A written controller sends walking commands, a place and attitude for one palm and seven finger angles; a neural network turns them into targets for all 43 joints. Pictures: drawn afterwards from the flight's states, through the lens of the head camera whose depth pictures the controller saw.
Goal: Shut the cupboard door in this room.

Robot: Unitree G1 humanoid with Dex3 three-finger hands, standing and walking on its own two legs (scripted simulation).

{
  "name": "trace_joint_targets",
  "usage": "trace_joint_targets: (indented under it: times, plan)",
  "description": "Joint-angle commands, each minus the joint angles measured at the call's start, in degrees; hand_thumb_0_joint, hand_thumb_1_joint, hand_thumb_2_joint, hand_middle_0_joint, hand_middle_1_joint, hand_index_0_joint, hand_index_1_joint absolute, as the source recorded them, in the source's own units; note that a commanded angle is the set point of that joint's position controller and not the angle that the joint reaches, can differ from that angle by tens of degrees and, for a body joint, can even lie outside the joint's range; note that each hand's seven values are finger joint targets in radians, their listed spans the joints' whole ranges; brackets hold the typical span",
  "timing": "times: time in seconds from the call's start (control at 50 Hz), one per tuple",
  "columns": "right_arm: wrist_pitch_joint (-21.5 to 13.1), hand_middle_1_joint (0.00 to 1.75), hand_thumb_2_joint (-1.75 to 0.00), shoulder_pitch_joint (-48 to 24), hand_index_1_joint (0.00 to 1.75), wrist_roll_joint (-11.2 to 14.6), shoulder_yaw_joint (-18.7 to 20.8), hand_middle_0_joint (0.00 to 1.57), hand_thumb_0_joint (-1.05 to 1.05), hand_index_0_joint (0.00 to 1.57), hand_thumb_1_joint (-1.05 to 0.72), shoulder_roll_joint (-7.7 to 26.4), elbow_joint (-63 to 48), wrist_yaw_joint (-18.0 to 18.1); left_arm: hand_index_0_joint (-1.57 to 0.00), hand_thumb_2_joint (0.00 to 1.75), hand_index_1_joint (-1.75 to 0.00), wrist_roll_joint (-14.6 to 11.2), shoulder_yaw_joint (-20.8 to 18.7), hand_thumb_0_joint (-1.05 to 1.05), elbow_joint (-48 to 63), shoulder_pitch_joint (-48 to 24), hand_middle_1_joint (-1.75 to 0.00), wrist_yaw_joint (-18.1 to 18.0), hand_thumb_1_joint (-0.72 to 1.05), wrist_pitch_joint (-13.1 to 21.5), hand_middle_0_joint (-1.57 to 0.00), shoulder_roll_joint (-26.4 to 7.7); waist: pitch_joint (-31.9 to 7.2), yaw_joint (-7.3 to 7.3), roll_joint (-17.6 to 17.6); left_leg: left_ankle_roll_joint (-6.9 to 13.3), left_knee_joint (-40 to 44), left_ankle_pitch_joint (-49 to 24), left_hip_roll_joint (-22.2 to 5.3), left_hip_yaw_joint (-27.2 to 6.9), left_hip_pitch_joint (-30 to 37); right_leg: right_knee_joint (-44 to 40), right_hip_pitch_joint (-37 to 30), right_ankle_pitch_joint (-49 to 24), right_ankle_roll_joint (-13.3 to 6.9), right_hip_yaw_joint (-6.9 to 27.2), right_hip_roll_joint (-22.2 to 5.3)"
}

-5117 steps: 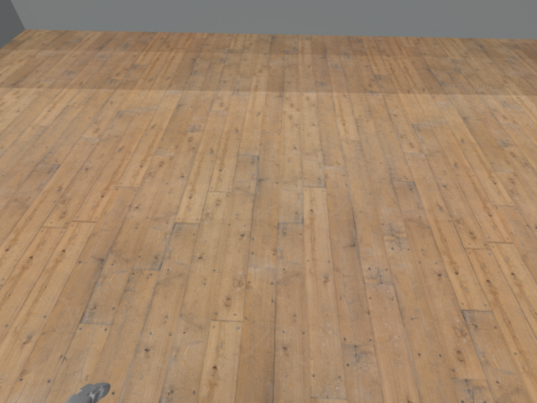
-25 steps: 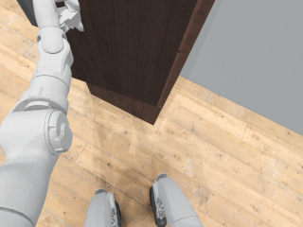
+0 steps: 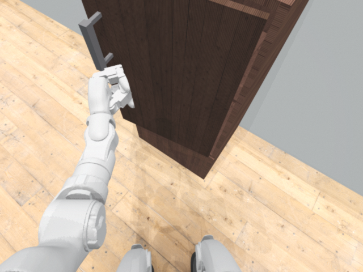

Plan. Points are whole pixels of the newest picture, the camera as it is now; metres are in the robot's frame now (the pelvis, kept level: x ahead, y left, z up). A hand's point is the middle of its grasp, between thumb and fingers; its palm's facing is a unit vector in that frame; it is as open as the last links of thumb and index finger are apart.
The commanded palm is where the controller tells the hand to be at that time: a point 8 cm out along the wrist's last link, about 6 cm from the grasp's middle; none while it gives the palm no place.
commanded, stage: pull the fist back off the door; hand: left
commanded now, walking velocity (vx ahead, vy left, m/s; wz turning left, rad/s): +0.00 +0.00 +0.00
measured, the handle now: (99, 43) +0.65 +0.16 +0.06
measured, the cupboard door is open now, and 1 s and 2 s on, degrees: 8 8 8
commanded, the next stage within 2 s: draw the hand back to the body in 0.08 s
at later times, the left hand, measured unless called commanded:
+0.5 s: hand (103, 107) +0.42 +0.12 +0.11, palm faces +0.05 -1.00 -0.05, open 3.1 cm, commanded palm +0.38 +0.16 +0.12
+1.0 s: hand (6, 163) +0.29 +0.21 +0.18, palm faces +0.24 -0.94 -0.26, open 3.4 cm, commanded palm +0.25 +0.25 +0.19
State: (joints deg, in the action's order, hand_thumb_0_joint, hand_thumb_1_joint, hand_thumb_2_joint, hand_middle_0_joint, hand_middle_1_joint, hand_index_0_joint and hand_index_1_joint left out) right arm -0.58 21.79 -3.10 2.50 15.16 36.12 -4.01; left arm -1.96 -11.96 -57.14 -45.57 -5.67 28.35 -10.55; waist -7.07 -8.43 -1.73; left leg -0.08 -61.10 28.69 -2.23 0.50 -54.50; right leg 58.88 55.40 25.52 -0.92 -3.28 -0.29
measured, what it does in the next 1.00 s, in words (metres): rises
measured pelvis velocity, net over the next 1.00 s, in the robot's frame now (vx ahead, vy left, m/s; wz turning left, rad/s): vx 0.01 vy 0.01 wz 0.01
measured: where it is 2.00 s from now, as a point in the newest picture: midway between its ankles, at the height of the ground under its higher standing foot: outside the picture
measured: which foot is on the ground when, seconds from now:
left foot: down 0.00-1.00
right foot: down 0.00-1.00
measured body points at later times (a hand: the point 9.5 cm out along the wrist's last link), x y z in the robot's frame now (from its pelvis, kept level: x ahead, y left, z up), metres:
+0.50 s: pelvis +0.00 +0.00 +0.03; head +0.06 -0.02 +0.47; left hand +0.41 +0.17 +0.11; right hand +0.03 -0.24 -0.10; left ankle +0.00 +0.12 -0.66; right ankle +0.02 -0.11 -0.66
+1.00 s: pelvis +0.01 +0.01 +0.07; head +0.00 -0.01 +0.52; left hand +0.27 +0.25 +0.20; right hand +0.21 -0.21 +0.00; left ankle +0.00 +0.12 -0.66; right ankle +0.02 -0.11 -0.66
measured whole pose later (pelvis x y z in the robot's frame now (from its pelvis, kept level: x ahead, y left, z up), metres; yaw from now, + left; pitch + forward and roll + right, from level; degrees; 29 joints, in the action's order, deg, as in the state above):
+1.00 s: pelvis +0.01 +0.01 +0.07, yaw +1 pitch -2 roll +0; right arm -1.0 10.1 1.9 -2.2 12.5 31.5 5.2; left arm -2.8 -5.0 -0.4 4.7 -5.2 4.8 -15.5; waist -1.0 2.0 -2.8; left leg 0.6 -30.3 17.6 -0.5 1.6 -11.2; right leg 29.4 12.5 15.3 0.1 -2.5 -1.0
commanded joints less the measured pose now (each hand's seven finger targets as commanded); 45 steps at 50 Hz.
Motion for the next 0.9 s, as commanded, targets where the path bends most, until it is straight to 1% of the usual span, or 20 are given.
trace_joint_targets:
  times: [0.0,0.08,0.12,0.14,0.18,0.24,0.26,0.28,0.34,0.4,0.44,0.48,0.52,0.58,0.64,0.68,0.7,0.72,0.8,0.88]
  plan:
    - [-0.8,0.30,-0.90,8.4,0.30,0.5,2.8,0.20,0.00,0.20,-0.90,7.3,-0.4,0.8,-1.30,0.90,-1.50,1.1,6.1,0.00,15.1,-31.0,-1.50,0.3,0.90,5.6,-1.30,-2.3,-29.9,-3.53,-5.9,0.2,4.3,-27.4,1.3,-1.5,23.6,-5.0,-12.5,-25.8,0.2,0.6,1.5]
    - [0.6,0.30,-0.90,7.3,0.30,1.0,1.9,0.20,0.00,0.20,-0.90,7.8,-0.4,1.7,-1.30,0.90,-1.50,1.9,3.7,0.00,1.1,-30.0,-1.50,-1.4,0.90,0.0,-1.30,-4.3,-18.5,-4.62,2.5,1.0,6.9,-15.1,2.4,-0.8,12.9,-7.8,-13.2,-18.3,0.5,1.0,1.4]
    - [0.8,0.30,-0.90,5.9,0.30,1.1,1.2,0.20,0.00,0.20,-0.90,8.0,-1.4,2.2,-1.30,0.90,-1.50,1.0,0.3,0.00,-1.7,-30.1,-1.50,-2.1,0.90,-1.7,-1.30,-7.4,-17.3,-4.04,4.5,1.3,7.3,-11.1,3.1,-0.4,8.8,-8.7,-15.1,-15.4,0.4,1.9,1.2]
    - [0.6,0.30,-0.90,5.8,0.30,0.8,0.9,0.20,0.00,0.20,-0.90,8.2,-1.9,2.5,-1.30,0.90,-1.50,0.5,-2.0,0.00,-0.7,-32.1,-1.50,-2.6,0.90,-1.1,-1.30,-9.5,-19.1,-3.42,3.8,1.4,7.2,-11.5,3.2,-0.7,9.0,-8.1,-15.5,-15.5,0.3,2.0,1.1]
    - [-0.1,0.30,-0.90,4.7,0.30,0.4,0.5,0.20,0.00,0.20,-0.90,7.6,-2.3,2.6,-1.30,0.90,-1.50,0.0,-2.6,0.00,0.8,-34.2,-1.50,-2.8,0.90,0.6,-1.30,-9.7,-22.4,-3.11,2.9,1.4,6.3,-12.7,3.3,-0.7,9.0,-6.9,-16.4,-16.9,0.3,2.4,0.9]
    - [-0.6,0.30,-0.90,4.4,0.30,0.3,0.9,0.20,0.00,0.20,-0.90,7.4,-5.2,2.2,-1.30,0.90,-1.50,0.2,-6.6,0.00,10.8,-26.8,-1.50,-1.8,0.90,5.2,-1.30,-14.5,-35.5,2.10,-2.3,0.7,6.4,-22.6,3.0,-0.2,17.3,-4.3,-22.2,-25.4,-0.3,2.4,0.9]
    - [-0.6,0.30,-0.90,4.3,0.30,0.3,0.9,0.20,0.00,0.20,-0.90,7.0,-5.7,2.0,-1.30,0.90,-1.50,0.4,-5.4,0.00,14.5,-24.1,-1.50,-0.9,0.90,6.1,-1.30,-13.8,-38.4,3.10,-3.6,0.5,6.6,-25.6,2.9,0.0,19.5,-4.1,-24.2,-28.4,-0.2,2.5,0.9]
    - [-0.5,0.30,-0.90,4.3,0.30,0.7,1.0,0.20,0.00,0.20,-0.90,6.9,-6.3,1.8,-1.30,0.90,-1.50,0.7,-4.5,0.00,16.1,-18.8,-1.50,0.0,0.90,5.8,-1.30,-13.1,-38.8,4.10,-3.1,0.4,7.1,-27.1,2.7,0.4,20.4,-4.6,-25.9,-30.0,-0.3,2.5,1.1]
    - [0.3,0.30,-0.90,4.5,0.30,2.2,1.3,0.20,0.00,0.20,-0.90,7.0,-8.3,2.0,-1.30,0.90,-1.50,-0.1,-1.7,0.00,20.1,-7.9,-1.50,2.8,0.90,1.3,-1.30,-10.9,-33.6,4.36,1.6,0.9,10.8,-26.1,2.5,1.4,20.0,-8.4,-31.2,-31.2,-0.1,2.3,1.7]
    - [0.7,0.30,-0.90,2.5,0.30,4.3,1.4,0.20,0.00,0.20,-0.90,7.0,-9.7,3.2,-1.30,0.90,-1.50,-4.8,0.9,0.00,28.0,-3.8,-1.50,5.3,0.90,-4.7,-1.30,-7.5,-25.5,3.55,7.0,1.4,15.4,-20.1,2.5,2.3,20.3,-14.5,-34.2,-27.6,0.6,1.9,2.1]
    - [-0.2,0.30,-0.90,0.5,0.30,5.2,1.1,0.20,0.00,0.20,-0.90,6.8,-10.2,4.5,-1.30,0.90,-1.50,-7.8,2.2,0.00,33.8,-3.9,-1.50,6.3,0.90,-6.8,-1.30,-5.8,-21.4,3.16,8.0,1.7,17.3,-17.2,2.6,2.6,22.3,-17.9,-34.6,-23.7,0.9,2.2,2.0]
    - [-1.2,0.30,-0.90,-0.7,0.30,5.2,0.7,0.20,0.00,0.20,-0.90,6.7,-8.7,5.5,-1.30,0.90,-1.50,-8.5,2.4,0.00,36.0,-4.0,-1.50,6.4,0.90,-6.9,-1.30,-6.6,-16.3,3.10,7.1,1.8,19.2,-14.6,2.5,1.9,24.0,-19.9,-33.0,-19.7,0.9,1.9,2.0]
    - [-2.3,0.30,-0.90,-1.8,0.30,5.1,0.4,0.20,0.00,0.20,-0.90,6.3,-8.2,5.9,-1.30,0.90,-1.50,-7.5,3.7,0.00,38.3,-1.3,-1.50,6.7,0.90,-6.0,-1.30,-6.4,-13.9,3.41,5.3,1.9,20.4,-14.1,2.3,1.4,26.2,-20.6,-32.0,-18.1,0.8,1.7,1.9]
    - [-3.4,0.30,-0.90,-3.9,0.30,5.2,-0.2,0.20,0.00,0.20,-0.90,5.9,-8.2,5.9,-1.30,0.90,-1.50,-6.0,3.4,0.00,39.7,6.7,-1.50,7.6,0.90,-5.5,-1.30,-8.1,-11.4,5.41,-1.3,1.4,22.3,-13.9,2.3,1.2,28.7,-20.7,-31.7,-16.3,0.1,1.3,1.6]
    - [-3.7,0.30,-0.90,-6.5,0.30,5.9,-0.6,0.20,0.00,0.20,-0.90,5.9,-9.9,5.7,-1.22,0.90,-1.41,-6.9,2.7,0.00,41.7,17.0,-1.41,9.7,0.90,-8.1,-1.22,-9.0,-11.0,7.69,-2.9,1.1,24.2,-14.9,2.4,1.3,30.0,-21.5,-35.0,-16.7,-0.4,1.2,1.3]
    - [-3.9,0.30,-0.90,-8.9,0.30,6.3,-1.0,0.20,0.00,0.20,-0.90,5.8,-11.4,5.8,-1.16,0.90,-1.35,-8.5,2.2,0.00,45.0,19.7,-1.35,10.9,0.90,-11.0,-1.16,-9.3,-9.4,8.33,-1.0,1.0,25.6,-14.4,2.4,1.2,30.2,-22.4,-36.6,-16.4,-0.2,1.0,1.0]
    - [-2.2,0.30,-0.90,-11.1,0.30,6.2,-0.2,0.20,0.00,0.20,-0.90,4.4,-12.6,7.1,-1.13,0.90,-1.32,-3.7,5.1,0.00,52.9,19.5,-1.32,7.1,0.90,-11.6,-1.13,-11.9,-9.9,7.76,1.9,1.2,28.2,-15.0,2.2,2.0,33.8,-25.9,-39.2,-15.1,0.0,3.4,-0.1]
    - [-1.5,0.30,-0.90,-11.9,0.30,6.1,-0.3,0.20,0.00,0.20,-0.90,4.4,-12.9,8.0,-1.11,0.90,-1.29,-3.3,3.9,0.00,54.1,22.0,-1.29,5.0,0.90,-13.1,-1.11,-11.9,-7.8,7.44,3.6,1.3,29.1,-14.3,2.1,2.1,34.3,-27.6,-39.6,-13.6,0.3,3.3,-0.1]
    - [-1.3,0.30,-0.90,-14.5,0.30,5.8,-1.4,0.20,0.00,0.20,-0.90,4.1,-13.1,9.5,-1.00,0.90,-1.17,-2.3,3.0,0.00,62.8,26.4,-1.17,1.7,0.90,-16.7,-1.00,-13.3,-5.1,8.02,2.7,1.6,32.3,-17.4,1.7,1.5,38.4,-30.1,-43.2,-16.8,0.1,2.4,-0.2]
    - [-2.2,0.30,-0.90,-15.7,0.30,5.3,-2.4,0.20,0.00,0.20,-0.90,3.7,-12.6,10.2,-0.89,0.90,-1.05,-1.3,3.3,0.00,68.3,30.9,-1.05,0.3,0.90,-19.1,-0.89,-12.8,-2.7,8.36,-1.2,1.4,35.5,-21.2,1.5,1.3,43.5,-32.7,-45.5,-20.0,0.0,1.6,0.0]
